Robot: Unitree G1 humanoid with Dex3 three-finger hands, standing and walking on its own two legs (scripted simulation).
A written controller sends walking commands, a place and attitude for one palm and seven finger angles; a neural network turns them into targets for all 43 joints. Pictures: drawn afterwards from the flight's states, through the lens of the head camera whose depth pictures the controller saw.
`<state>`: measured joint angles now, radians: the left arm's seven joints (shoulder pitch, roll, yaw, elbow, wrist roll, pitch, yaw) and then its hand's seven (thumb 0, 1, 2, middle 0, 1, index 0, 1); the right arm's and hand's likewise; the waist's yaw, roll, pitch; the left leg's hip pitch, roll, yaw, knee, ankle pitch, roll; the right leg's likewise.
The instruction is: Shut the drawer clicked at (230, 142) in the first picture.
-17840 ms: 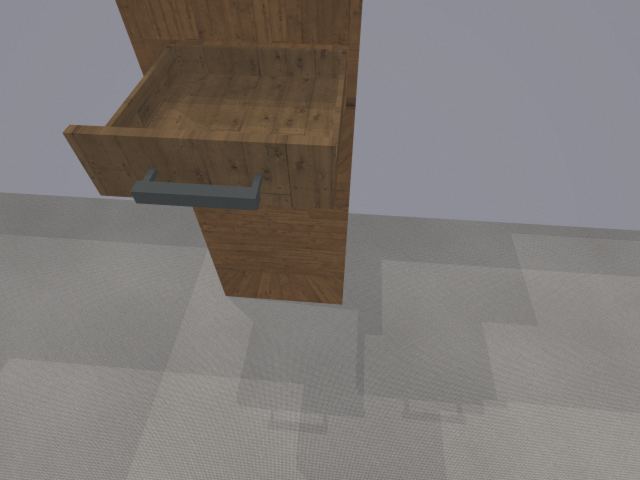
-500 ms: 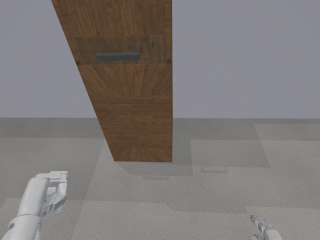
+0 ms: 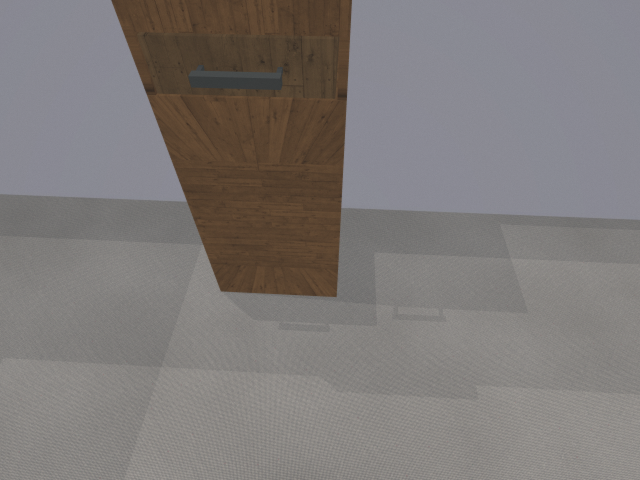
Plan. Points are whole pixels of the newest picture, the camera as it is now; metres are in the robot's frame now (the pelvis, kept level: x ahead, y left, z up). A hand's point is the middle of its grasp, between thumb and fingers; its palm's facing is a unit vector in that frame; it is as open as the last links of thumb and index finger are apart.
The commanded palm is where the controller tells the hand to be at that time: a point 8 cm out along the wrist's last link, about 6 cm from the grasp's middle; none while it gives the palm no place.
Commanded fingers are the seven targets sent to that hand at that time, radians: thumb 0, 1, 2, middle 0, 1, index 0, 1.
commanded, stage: let the arm hang, fingers relaxed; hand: left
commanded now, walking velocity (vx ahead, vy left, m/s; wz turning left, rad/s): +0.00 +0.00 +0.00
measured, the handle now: (238, 75) +0.80 +0.21 +0.09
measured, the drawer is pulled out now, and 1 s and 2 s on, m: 0.00 0.00 0.00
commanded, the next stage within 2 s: look to check the result in 0.50 s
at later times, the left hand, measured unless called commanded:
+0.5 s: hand out of the picture +0.00 +0.13 -0.18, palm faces +0.04 -0.99 -0.15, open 7.3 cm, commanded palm none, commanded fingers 0.00 0.90 0.90 -0.20 -0.30 -0.20 -0.30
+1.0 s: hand out of the picture -0.01 +0.13 -0.18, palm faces +0.05 -0.98 -0.18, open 7.4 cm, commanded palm none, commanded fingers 0.00 0.90 0.90 -0.20 -0.30 -0.20 -0.30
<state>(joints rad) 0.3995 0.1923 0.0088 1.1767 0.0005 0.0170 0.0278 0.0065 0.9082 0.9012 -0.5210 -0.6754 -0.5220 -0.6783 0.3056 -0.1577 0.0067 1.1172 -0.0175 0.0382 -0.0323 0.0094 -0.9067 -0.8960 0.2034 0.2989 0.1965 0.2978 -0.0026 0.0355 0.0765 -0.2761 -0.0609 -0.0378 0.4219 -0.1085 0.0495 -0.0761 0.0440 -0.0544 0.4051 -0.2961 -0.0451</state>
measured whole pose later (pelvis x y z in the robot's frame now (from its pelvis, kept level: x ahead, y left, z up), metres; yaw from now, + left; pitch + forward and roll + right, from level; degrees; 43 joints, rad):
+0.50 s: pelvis +0.01 -0.01 +0.00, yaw +0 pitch -2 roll +0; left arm 0.31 0.09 0.00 1.14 0.00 -0.01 0.04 0.00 0.91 0.90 -0.20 -0.31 -0.20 -0.31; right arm 0.31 -0.13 0.00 1.14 -0.02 0.02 -0.04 0.01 -0.91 -0.90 0.20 0.30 0.19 0.30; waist -0.02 0.01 0.03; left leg -0.25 -0.05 -0.03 0.43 -0.13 0.03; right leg -0.06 0.05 -0.05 0.42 -0.32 -0.06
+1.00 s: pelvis +0.03 -0.03 +0.00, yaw -1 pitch -2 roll +0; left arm 0.34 0.10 0.01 1.15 0.00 -0.01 0.05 0.00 0.91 0.90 -0.20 -0.30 -0.20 -0.30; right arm 0.29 -0.13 0.00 1.14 -0.02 0.02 -0.05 0.00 -0.91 -0.90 0.20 0.30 0.19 0.30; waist -0.01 0.02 0.06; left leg -0.24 -0.04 -0.03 0.46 -0.18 0.01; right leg -0.02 0.07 -0.04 0.40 -0.34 -0.08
